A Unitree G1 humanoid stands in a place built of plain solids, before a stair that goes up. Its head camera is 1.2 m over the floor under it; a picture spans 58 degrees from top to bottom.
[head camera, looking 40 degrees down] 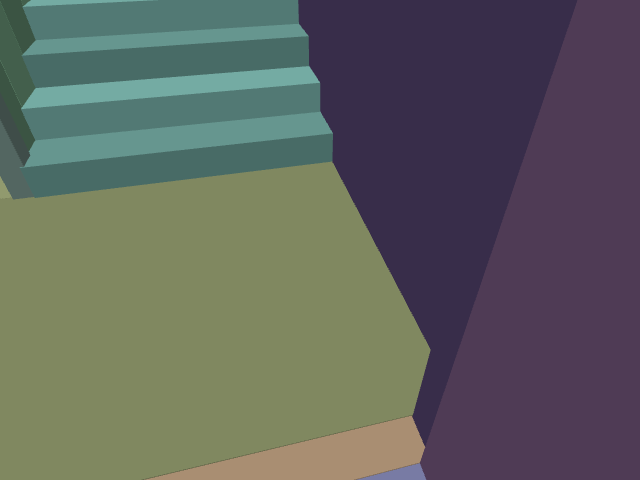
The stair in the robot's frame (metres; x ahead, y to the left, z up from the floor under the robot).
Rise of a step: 0.17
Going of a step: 0.28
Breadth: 1.50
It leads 14 degrees to the left of straight ahead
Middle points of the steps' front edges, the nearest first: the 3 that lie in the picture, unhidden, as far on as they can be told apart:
1.92 0.66 0.17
2.20 0.73 0.34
2.47 0.79 0.50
